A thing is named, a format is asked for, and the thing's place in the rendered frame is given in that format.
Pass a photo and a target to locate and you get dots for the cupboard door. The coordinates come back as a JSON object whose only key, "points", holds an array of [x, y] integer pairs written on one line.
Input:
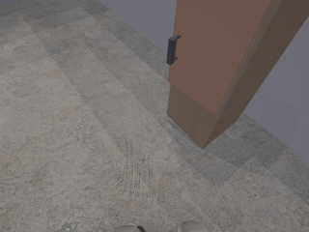
{"points": [[215, 37]]}

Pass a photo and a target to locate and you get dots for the right robot thigh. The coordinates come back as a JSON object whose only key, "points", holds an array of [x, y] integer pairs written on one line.
{"points": [[191, 226]]}

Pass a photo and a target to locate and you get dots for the handle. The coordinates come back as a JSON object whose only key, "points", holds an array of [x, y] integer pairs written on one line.
{"points": [[171, 50]]}

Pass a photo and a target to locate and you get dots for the robot left hand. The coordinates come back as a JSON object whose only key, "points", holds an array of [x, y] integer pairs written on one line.
{"points": [[68, 227]]}

